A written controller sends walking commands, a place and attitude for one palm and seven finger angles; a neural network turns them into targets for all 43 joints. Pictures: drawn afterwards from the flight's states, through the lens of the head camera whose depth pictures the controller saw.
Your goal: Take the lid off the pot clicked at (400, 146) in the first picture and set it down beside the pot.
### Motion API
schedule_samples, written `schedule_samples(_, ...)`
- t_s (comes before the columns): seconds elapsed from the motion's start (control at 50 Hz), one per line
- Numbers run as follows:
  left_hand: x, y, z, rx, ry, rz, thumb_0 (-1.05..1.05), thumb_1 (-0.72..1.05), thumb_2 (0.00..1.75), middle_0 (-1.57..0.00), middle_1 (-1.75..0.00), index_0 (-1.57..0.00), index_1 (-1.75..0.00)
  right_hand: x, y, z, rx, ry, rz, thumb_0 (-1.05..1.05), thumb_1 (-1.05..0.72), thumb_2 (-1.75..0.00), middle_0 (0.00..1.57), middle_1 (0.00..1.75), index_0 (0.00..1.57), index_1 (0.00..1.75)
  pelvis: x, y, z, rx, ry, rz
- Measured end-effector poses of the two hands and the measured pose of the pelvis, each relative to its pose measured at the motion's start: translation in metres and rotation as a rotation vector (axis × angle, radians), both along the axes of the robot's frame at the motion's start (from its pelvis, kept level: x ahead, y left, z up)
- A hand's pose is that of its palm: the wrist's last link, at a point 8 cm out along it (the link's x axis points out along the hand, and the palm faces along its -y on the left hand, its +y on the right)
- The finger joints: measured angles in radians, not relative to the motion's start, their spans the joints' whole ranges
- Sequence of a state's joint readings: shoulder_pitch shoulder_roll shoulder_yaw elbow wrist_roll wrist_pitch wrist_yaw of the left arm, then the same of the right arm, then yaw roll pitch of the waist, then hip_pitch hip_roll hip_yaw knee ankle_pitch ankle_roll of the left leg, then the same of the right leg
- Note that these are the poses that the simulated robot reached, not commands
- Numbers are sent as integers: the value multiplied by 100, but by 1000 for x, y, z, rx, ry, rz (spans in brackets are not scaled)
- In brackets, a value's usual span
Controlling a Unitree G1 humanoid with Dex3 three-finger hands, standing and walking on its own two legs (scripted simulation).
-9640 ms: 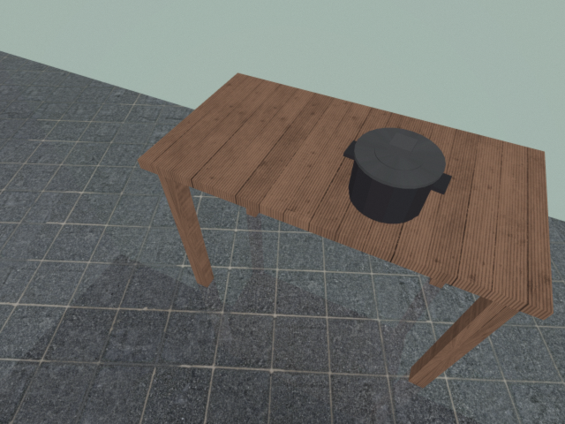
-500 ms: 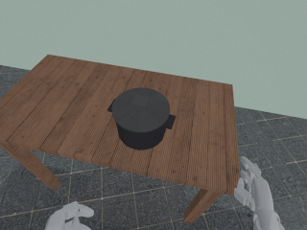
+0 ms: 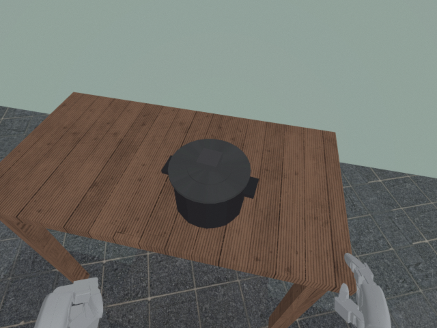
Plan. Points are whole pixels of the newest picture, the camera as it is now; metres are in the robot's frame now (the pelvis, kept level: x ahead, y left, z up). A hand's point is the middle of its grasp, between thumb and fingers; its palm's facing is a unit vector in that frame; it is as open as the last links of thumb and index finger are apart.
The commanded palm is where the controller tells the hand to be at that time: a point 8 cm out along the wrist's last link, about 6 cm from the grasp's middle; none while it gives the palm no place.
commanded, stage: raise the hand higher, near the body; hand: left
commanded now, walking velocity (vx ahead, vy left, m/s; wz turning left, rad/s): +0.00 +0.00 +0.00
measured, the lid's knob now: (209, 160) +0.44 +0.07 +0.05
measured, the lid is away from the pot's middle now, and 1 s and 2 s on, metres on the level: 0.00 0.00 0.00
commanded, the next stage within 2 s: reach forward and open the fingers in 0.50 s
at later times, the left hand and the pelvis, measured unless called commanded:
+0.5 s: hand (82, 268) +0.17 +0.22 +0.09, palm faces +0.26 -0.87 -0.42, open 3.1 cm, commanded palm +0.12 +0.26 +0.12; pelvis +0.00 -0.01 +0.01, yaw -1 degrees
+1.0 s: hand (61, 255) +0.19 +0.25 +0.10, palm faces -0.15 -0.04 -0.99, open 3.3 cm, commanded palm +0.18 +0.25 +0.15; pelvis -0.02 -0.01 +0.01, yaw -3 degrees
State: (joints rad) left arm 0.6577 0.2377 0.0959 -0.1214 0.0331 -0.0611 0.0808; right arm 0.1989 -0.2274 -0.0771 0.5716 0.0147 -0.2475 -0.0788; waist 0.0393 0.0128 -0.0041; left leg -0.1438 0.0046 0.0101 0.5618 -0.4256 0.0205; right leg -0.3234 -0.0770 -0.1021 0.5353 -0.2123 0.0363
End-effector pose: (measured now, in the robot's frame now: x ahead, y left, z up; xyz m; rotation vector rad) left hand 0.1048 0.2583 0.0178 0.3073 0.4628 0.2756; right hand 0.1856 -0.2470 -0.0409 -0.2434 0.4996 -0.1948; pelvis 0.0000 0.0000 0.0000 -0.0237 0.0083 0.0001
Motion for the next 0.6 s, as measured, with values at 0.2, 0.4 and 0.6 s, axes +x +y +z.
schedule_samples(0.2,21,2,37,50,-157,-39,2,90,90,-129,-150,-130,-150,0,0,0,4,5,-6,2,-90,-90,4,24,20,31,5,1,3,-2,-18,-5)
schedule_samples(0.4,32,3,74,123,-286,-66,2,89,90,-130,-150,-130,-150,0,-1,0,17,2,2,2,-90,-90,4,24,20,30,5,-3,5,-3,-30,-10)
schedule_samples(0.6,39,2,114,199,-436,-82,2,89,90,-130,-150,-130,-150,-1,-4,-1,32,-6,9,2,-90,-90,5,24,20,30,2,-8,6,-3,-41,-14)
